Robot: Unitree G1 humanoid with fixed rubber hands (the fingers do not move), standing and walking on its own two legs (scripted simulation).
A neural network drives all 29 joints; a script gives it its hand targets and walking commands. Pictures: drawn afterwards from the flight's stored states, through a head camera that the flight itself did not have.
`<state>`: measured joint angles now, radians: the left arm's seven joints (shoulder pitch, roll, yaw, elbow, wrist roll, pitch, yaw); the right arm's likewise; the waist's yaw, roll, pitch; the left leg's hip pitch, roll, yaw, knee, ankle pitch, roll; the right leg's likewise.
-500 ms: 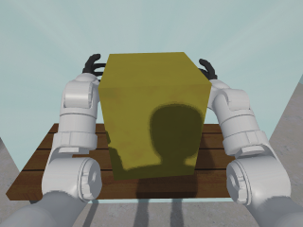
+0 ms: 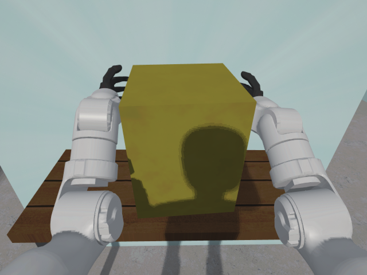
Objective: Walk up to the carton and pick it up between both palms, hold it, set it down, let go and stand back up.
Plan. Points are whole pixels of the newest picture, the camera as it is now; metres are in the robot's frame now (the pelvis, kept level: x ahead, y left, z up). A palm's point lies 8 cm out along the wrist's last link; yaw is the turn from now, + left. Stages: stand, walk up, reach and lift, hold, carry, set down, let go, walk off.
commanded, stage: hold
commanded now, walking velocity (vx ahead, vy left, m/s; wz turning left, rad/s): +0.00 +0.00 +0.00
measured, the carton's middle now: (182, 136) +0.35 -0.01 +0.22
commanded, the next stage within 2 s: set down in 0.14 s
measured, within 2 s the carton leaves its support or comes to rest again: neither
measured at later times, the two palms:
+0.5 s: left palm (104, 88) +0.42 +0.15 +0.30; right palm (240, 92) +0.41 -0.14 +0.30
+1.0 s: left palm (106, 106) +0.43 +0.16 +0.26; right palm (232, 121) +0.41 -0.13 +0.23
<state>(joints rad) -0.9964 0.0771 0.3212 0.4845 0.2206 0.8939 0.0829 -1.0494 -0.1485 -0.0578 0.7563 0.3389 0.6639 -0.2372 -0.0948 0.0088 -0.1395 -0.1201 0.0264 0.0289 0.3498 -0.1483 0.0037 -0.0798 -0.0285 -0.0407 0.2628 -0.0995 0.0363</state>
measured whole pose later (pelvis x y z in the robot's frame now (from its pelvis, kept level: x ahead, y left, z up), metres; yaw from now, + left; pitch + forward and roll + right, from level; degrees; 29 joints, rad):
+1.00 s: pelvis +0.02 +0.01 +0.00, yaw +0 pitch -5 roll -1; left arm -0.94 0.09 0.34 0.51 0.30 0.57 -0.03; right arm -0.90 -0.06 -0.05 0.77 0.20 0.26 -0.22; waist -0.09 -0.05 -0.02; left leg -0.08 0.02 0.03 0.35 -0.18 0.00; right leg -0.02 -0.03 -0.04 0.22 -0.11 0.04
